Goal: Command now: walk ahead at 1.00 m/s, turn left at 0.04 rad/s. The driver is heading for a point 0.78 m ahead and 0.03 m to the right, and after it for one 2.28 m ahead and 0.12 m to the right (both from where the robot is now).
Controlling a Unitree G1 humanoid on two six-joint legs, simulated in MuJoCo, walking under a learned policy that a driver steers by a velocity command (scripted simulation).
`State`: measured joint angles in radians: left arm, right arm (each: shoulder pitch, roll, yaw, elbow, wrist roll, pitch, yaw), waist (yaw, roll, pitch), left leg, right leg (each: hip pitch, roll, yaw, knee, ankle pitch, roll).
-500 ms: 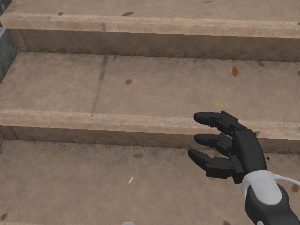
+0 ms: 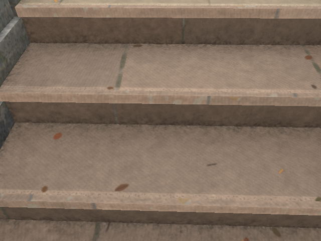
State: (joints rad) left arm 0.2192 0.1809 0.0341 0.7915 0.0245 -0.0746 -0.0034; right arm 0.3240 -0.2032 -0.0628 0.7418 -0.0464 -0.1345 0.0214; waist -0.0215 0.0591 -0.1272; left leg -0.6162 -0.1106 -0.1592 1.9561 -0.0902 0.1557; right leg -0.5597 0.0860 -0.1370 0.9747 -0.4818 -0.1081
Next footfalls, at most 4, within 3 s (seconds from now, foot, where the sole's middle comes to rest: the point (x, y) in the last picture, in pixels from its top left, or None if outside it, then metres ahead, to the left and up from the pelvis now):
0.26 left None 0.38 0.08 -0.54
0.64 right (198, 159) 0.71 -0.11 -0.37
1.02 left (150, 67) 1.04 0.06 -0.20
1.42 right None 1.38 -0.13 -0.03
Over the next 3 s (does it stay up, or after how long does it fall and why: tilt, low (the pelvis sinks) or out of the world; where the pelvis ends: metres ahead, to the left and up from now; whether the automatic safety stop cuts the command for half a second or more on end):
stays up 2.79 -0.17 0.75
